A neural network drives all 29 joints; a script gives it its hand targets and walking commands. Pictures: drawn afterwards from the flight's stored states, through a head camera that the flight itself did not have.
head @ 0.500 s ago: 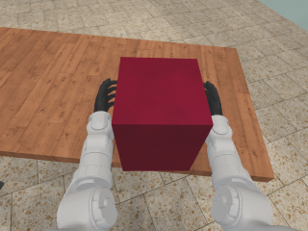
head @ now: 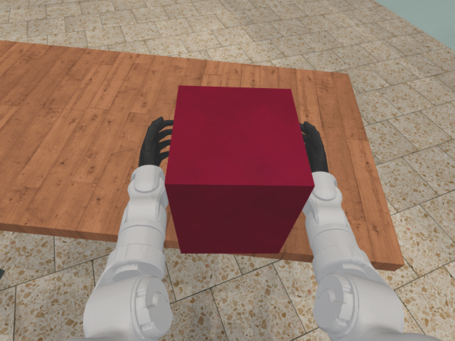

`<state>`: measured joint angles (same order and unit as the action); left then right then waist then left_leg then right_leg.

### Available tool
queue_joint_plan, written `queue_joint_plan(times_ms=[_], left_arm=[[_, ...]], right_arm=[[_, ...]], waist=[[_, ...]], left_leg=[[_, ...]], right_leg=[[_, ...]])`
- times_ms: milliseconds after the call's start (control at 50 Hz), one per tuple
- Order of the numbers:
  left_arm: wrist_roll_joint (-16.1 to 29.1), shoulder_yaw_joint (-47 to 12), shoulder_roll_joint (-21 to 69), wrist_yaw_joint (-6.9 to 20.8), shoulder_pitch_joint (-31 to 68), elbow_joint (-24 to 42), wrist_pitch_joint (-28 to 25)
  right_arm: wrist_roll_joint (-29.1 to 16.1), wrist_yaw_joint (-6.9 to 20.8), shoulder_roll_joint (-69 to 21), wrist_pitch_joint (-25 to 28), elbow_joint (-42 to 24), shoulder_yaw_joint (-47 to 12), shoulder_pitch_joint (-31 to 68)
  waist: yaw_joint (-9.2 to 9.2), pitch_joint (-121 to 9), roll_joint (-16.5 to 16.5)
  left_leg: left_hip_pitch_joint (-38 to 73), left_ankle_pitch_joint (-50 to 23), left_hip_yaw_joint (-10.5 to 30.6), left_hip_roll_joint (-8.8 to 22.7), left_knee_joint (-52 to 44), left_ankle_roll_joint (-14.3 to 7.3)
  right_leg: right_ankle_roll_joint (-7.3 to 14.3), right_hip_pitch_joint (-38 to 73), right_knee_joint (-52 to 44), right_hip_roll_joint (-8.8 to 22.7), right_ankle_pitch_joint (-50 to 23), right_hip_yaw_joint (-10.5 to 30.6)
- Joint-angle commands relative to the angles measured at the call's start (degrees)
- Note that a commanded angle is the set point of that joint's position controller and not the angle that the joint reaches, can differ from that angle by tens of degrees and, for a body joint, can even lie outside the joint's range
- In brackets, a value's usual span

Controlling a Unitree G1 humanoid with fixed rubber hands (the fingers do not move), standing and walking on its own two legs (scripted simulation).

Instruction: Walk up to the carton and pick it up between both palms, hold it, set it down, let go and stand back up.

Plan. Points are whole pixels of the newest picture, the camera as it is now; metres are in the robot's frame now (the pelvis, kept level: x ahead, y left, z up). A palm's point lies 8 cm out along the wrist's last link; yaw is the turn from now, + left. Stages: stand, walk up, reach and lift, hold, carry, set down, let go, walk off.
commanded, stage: reach and lift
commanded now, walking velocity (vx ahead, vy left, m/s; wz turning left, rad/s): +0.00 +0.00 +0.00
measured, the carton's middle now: (232, 176) +0.41 +0.01 +0.04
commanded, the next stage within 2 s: none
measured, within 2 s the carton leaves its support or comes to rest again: leaves its support in 0.20 s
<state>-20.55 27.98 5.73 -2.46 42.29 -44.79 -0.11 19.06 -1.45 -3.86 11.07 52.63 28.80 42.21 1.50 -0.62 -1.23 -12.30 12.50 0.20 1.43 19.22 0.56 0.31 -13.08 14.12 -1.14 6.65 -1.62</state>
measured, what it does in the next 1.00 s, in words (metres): stands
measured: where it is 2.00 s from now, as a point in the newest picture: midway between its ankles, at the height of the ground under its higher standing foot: outside the picture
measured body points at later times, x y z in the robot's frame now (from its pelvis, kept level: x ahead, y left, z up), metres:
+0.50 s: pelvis -0.02 +0.00 +0.00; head +0.02 +0.02 +0.45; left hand +0.39 +0.17 +0.08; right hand +0.40 -0.12 +0.09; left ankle -0.04 +0.12 -0.75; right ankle +0.00 -0.12 -0.75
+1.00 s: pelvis -0.03 -0.01 +0.00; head -0.03 +0.01 +0.45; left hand +0.39 +0.16 +0.11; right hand +0.39 -0.13 +0.12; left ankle -0.04 +0.12 -0.75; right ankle +0.00 -0.12 -0.75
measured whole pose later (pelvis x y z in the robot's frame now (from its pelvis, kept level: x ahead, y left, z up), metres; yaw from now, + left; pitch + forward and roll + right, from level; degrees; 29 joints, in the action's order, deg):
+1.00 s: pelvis -0.03 -0.01 +0.00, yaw +1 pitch +3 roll -1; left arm -13.6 22.2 1.2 -5.8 44.1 -50.8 -0.4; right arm 8.3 -7.4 0.1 13.3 61.2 17.3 45.3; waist 0.7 -3.8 -1.7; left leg -11.6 10.0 0.9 1.6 18.5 1.1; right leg 0.9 -11.8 12.7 -1.3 4.0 -2.5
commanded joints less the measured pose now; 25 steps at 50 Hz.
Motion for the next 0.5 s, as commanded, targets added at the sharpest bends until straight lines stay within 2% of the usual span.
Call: queue_joint_plan(times_ms=[0,140,260,280,300,320,360,400,480], left_arm=[[0.4,-17.7,27.2,4.8,28.6,1.0,-2.0],[0.7,-19.8,29.3,3.9,34.0,0.0,-8.7],[-0.1,-19.3,29.3,4.2,37.4,-3.4,-13.2],[-4.5,-12.7,25.9,5.2,26.3,-10.1,-9.5],[-3.0,-12.8,25.2,6.0,29.5,-7.1,-8.6],[-3.1,-13.0,26.3,6.3,30.0,-7.0,-8.2],[-1.8,-15.3,28.4,5.4,34.8,-3.0,-10.3],[-2.2,-17.0,29.1,4.3,34.8,-2.6,-11.5],[-2.1,-17.5,28.8,4.1,34.8,-3.6,-10.9]], right_arm=[[2.5,6.2,-27.5,5.8,-3.4,-16.7,31.1],[4.2,5.2,-27.8,13.0,-2.2,-17.8,35.6],[6.9,3.8,-26.3,17.7,3.6,-15.5,36.9],[7.2,4.0,-28.1,12.4,11.7,-14.8,26.5],[7.6,4.3,-26.4,11.9,5.8,-13.5,29.8],[8.8,3.8,-26.3,12.7,7.3,-12.5,30.3],[9.5,3.9,-27.1,15.5,5.0,-12.3,33.8],[9.1,4.1,-27.3,16.7,4.6,-13.3,34.3],[8.5,3.5,-26.4,16.2,6.3,-13.9,34.7]], waist=[[1.36,-32.8,2.0],[0.59,-38.6,1.4],[-1.11,-37.1,0.8],[1.66,-19.6,1.2],[0.61,-23.3,-1.0],[0.99,-25.1,-1.1],[0.44,-34.0,1.1],[0.08,-37.2,2.2],[0.48,-33.9,1.8]], left_leg=[[0.4,-28.1,-6.5,-1.2,0.6,3.0],[-0.4,-31.9,-6.1,-1.1,1.1,3.7],[-0.4,-26.8,-5.9,-1.0,-0.8,3.7],[-2.5,-17.1,-6.7,-1.3,-3.2,1.0],[-5.5,-12.8,-7.3,-1.5,-5.7,0.4],[-6.7,-12.7,-7.6,-1.1,-6.3,0.8],[-3.1,-20.6,-8.1,-1.2,-3.4,3.0],[0.7,-25.3,-7.5,-0.9,-1.4,3.6],[-0.1,-20.6,-7.4,-1.0,-2.4,3.0]], right_leg=[[-0.9,23.7,5.4,0.0,-24.8,-4.2],[-0.6,26.6,6.4,0.3,-31.8,-4.4],[-0.5,24.3,4.9,0.5,-28.1,-5.1],[-0.3,25.7,3.2,2.0,-21.4,-3.4],[-1.4,26.0,3.3,2.0,-18.9,-3.9],[-1.2,25.1,3.2,2.0,-19.0,-4.3],[-0.6,24.6,3.7,1.1,-22.4,-5.3],[0.1,23.7,3.9,0.4,-24.0,-5.8],[0.1,21.6,3.0,0.5,-19.0,-5.7]])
